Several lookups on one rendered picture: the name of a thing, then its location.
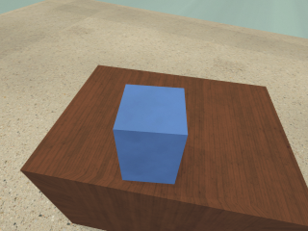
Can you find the carton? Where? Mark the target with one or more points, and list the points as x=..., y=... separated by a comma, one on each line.
x=150, y=133

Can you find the pedestal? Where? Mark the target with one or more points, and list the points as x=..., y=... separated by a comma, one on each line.
x=238, y=171

